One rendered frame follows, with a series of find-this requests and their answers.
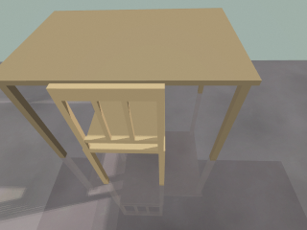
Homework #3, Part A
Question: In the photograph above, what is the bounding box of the chair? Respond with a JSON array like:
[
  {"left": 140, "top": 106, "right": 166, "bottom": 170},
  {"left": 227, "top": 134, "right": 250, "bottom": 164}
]
[{"left": 46, "top": 83, "right": 165, "bottom": 186}]

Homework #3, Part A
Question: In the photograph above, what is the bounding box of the table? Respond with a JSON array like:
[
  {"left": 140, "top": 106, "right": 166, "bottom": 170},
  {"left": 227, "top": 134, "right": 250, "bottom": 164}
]
[{"left": 0, "top": 8, "right": 262, "bottom": 161}]

